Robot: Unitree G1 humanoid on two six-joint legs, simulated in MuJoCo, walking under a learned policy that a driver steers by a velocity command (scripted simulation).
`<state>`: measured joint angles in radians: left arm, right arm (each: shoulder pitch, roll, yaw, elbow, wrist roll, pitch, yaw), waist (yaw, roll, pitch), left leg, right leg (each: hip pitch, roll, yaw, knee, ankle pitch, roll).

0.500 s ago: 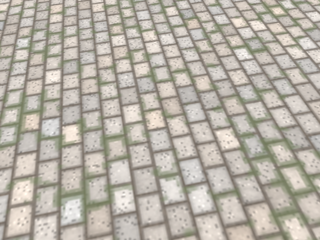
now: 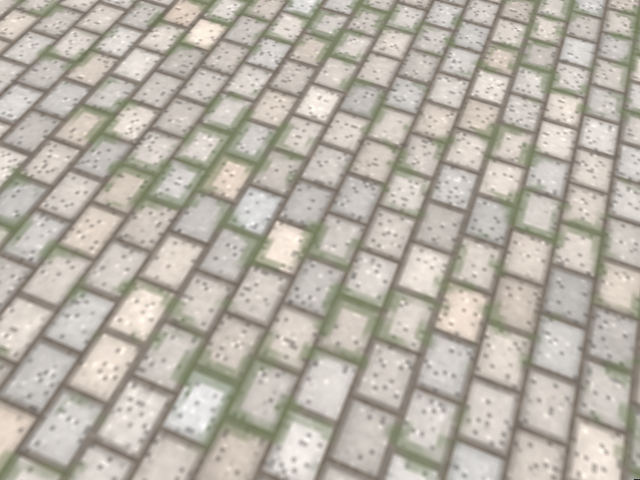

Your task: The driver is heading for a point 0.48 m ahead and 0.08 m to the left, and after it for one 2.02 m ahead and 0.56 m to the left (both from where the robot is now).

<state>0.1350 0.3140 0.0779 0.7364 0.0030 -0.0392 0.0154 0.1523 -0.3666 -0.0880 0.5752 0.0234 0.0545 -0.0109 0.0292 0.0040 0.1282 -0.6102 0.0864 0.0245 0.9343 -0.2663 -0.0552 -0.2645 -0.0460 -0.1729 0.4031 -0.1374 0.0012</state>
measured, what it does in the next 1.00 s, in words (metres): walks ahead, turning left: left foot, then right foot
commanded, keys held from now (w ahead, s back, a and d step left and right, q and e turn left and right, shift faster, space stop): q+shift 0.26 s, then w+q+shift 0.06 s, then w+shift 0.38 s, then shift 0.30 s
